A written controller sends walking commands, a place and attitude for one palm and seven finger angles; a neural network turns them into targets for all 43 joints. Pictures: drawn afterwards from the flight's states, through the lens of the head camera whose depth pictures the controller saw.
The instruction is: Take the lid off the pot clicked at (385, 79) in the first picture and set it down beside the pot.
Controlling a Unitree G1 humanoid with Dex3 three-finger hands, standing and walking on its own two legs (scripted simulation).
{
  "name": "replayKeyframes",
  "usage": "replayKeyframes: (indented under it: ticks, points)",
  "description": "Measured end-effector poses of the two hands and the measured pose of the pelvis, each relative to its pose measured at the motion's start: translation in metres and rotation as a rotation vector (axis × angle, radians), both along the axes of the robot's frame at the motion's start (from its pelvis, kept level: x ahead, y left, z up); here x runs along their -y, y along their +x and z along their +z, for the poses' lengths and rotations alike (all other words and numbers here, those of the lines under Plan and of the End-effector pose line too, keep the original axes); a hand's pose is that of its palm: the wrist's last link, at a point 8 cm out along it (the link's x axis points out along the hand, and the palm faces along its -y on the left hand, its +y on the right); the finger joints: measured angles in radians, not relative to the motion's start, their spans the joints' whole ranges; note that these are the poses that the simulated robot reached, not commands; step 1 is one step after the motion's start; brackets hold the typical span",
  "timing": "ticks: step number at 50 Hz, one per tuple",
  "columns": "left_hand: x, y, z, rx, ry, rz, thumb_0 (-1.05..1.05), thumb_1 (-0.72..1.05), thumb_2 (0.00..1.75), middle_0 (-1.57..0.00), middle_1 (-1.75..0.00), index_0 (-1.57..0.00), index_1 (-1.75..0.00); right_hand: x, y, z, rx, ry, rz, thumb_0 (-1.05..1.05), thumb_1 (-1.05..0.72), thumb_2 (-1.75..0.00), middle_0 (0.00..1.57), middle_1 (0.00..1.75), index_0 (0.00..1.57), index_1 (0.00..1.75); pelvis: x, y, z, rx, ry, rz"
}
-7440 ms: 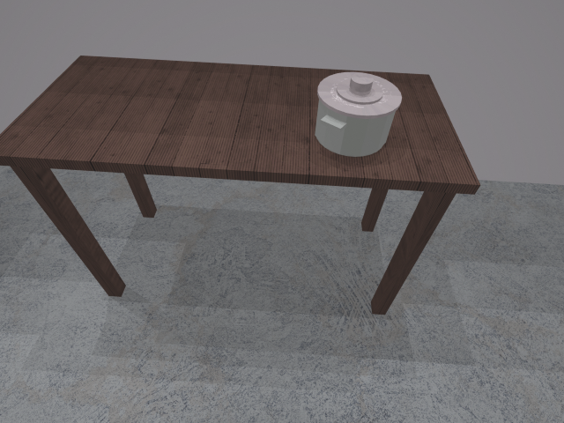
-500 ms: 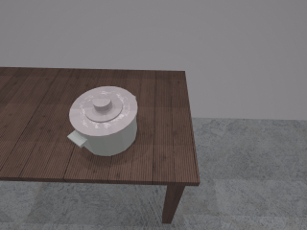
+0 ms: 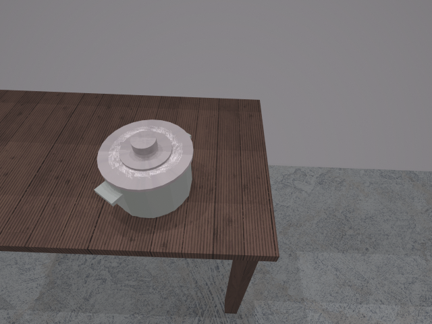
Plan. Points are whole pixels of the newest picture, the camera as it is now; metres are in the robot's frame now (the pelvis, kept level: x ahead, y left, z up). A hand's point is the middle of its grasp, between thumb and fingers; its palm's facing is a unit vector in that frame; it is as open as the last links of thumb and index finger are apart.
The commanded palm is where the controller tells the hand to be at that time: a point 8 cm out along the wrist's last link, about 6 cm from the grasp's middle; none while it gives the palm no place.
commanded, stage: shuffle to correct the standing spot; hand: left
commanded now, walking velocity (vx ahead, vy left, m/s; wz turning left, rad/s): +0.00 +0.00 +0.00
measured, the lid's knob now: (144, 142) +0.42 +0.18 +0.10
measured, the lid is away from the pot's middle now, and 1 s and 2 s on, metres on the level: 0.00 0.00 0.00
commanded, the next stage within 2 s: come to a stop and stand still in 0.34 s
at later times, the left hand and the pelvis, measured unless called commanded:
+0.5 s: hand out of the picture -0.02 +0.22 -0.19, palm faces +0.02 -0.97 -0.25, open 7.3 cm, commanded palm none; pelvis -0.06 +0.02 -0.02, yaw +0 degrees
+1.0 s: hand out of the picture -0.09 +0.16 -0.18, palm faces -0.02 -0.99 -0.15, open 7.3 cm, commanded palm none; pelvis -0.07 +0.01 -0.01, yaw -1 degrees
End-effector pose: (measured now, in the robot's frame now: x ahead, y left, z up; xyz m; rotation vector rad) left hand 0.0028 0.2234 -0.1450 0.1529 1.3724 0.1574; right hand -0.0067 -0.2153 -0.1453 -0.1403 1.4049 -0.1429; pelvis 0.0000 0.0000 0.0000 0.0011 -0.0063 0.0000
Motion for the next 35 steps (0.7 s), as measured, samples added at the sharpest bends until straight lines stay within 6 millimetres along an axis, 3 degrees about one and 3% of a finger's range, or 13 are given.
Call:
replayKeyframes:
  ticks: [11,24,29,35]
  points:
    - [-0.002,-0.013,-0.001,-0.009,-0.001,0.01,0.01,0.92,0.9,-0.2,-0.3,-0.2,-0.3,-0.007,-0.014,-0.001,-0.013,0.005,-0.017,0.01,-0.92,-0.9,0.2,0.3,0.2,0.3,-0.004,-0.011,-0.001,0.001,0.005,-0.004]
    - [-0.038,-0.028,-0.008,0.053,0.05,-0.015,0.0,0.91,0.9,-0.2,-0.3,-0.2,-0.3,0.0,-0.028,-0.008,0.068,-0.041,-0.025,0.0,-0.91,-0.9,0.2,0.3,0.2,0.3,-0.019,-0.06,-0.015,0.001,0.009,-0.002]
    - [-0.053,-0.034,-0.008,0.068,0.056,-0.024,0.01,0.91,0.9,-0.2,-0.3,-0.2,-0.3,-0.011,-0.05,-0.002,0.087,-0.047,-0.027,0.0,-0.91,-0.9,0.2,0.3,0.2,0.3,-0.03,-0.074,-0.013,-0.006,0.007,-0.01]
    - [-0.049,-0.054,0.003,0.063,0.046,-0.019,0.0,0.91,0.9,-0.2,-0.3,-0.2,-0.3,-0.025,-0.063,0.0,0.06,-0.003,-0.02,0.0,-0.92,-0.9,0.2,0.3,0.2,0.3,-0.03,-0.075,-0.004,-0.033,0.011,-0.016]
